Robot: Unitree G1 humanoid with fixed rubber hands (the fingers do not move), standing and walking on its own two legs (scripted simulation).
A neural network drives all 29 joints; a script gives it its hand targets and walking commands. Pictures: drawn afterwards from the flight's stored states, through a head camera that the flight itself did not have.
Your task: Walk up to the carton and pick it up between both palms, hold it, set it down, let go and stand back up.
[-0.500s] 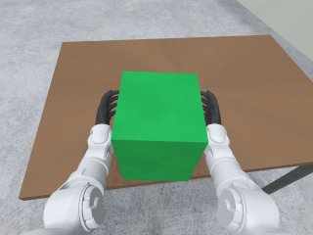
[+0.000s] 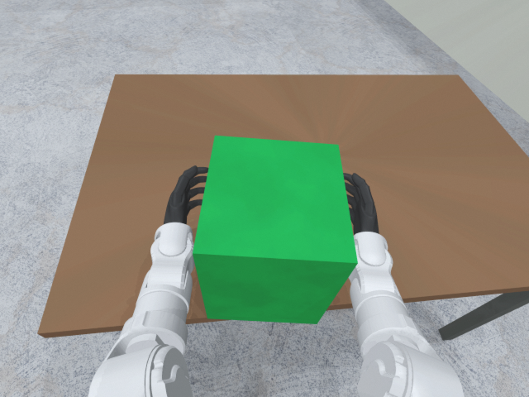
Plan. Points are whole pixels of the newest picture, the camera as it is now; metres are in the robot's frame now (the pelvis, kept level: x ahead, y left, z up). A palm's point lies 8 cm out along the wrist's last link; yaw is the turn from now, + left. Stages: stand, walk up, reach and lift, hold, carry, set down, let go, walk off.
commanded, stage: reach and lift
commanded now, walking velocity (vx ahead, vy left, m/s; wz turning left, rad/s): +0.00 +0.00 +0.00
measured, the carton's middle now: (269, 236) +0.38 +0.02 -0.01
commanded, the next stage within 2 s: none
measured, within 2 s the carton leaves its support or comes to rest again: leaves its support in 1.30 s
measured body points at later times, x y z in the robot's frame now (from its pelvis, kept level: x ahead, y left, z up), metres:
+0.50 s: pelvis +0.00 +0.00 +0.00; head +0.05 +0.02 +0.45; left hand +0.39 +0.16 +0.04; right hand +0.40 -0.13 +0.05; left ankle +0.00 +0.11 -0.75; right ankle -0.01 -0.09 -0.75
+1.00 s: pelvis +0.00 +0.00 +0.00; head +0.05 +0.02 +0.45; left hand +0.39 +0.16 +0.04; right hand +0.40 -0.13 +0.05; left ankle +0.00 +0.11 -0.75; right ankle -0.01 -0.09 -0.75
